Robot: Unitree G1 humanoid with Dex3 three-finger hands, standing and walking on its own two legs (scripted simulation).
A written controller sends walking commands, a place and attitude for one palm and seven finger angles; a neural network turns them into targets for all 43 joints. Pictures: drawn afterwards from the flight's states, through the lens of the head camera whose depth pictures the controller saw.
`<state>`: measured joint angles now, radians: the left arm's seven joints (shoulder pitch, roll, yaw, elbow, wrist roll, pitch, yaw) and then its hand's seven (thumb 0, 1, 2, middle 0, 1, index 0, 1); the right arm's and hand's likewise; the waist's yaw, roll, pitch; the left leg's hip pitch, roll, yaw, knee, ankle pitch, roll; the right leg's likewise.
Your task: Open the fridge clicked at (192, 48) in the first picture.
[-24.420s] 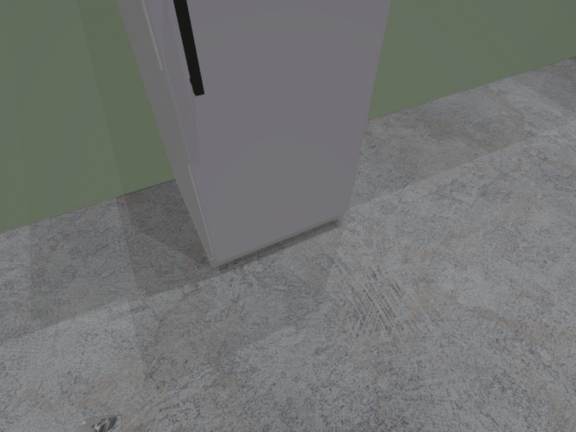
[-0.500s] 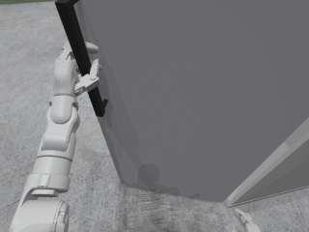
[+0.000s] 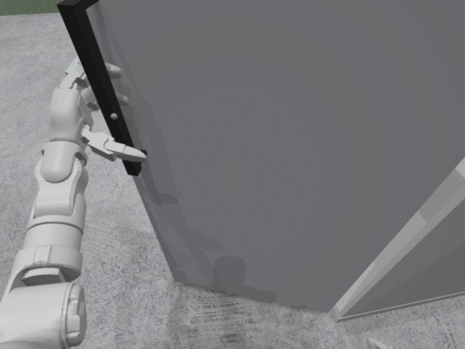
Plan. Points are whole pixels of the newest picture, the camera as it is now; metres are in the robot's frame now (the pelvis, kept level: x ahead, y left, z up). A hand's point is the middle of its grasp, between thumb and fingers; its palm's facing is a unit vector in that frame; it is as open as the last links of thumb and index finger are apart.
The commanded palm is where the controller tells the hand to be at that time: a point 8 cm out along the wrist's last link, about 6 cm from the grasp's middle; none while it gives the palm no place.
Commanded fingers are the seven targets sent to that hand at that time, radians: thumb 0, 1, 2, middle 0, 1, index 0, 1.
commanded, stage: loosen the grip on the handle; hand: left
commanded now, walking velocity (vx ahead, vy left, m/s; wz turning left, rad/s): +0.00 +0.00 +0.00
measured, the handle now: (116, 101) +0.45 +0.21 +0.21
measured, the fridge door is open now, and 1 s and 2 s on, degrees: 68 66 66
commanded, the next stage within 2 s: slip the hand off the handle in 0.10 s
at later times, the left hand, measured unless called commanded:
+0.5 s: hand (80, 116) +0.40 +0.25 +0.21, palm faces +0.14 -0.98 -0.15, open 14.6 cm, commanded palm +0.38 +0.30 +0.21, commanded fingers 0.00 -0.55 0.20 -0.25 -1.15 -0.25 -1.15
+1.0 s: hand (54, 129) +0.37 +0.28 +0.21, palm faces +0.12 -0.98 -0.16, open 14.6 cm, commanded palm +0.33 +0.32 +0.21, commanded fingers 0.00 -0.55 0.20 -0.25 -1.15 -0.25 -1.15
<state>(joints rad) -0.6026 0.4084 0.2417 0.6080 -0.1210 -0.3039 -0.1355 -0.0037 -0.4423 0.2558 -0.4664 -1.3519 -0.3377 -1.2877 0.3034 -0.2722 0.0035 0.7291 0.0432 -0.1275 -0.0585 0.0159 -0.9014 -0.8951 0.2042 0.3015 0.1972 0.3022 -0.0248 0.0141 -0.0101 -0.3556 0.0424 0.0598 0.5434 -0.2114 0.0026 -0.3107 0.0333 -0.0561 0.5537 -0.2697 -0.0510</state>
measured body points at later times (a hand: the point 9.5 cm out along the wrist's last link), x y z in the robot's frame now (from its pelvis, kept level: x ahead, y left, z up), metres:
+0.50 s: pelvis +0.03 +0.02 +0.00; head +0.04 +0.01 +0.45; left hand +0.39 +0.30 +0.22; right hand +0.19 -0.22 -0.09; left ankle +0.05 +0.13 -0.73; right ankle +0.01 -0.08 -0.73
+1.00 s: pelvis +0.02 +0.04 +0.00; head +0.03 +0.03 +0.45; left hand +0.36 +0.33 +0.22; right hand +0.15 -0.21 -0.10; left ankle +0.05 +0.13 -0.73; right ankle +0.01 -0.08 -0.73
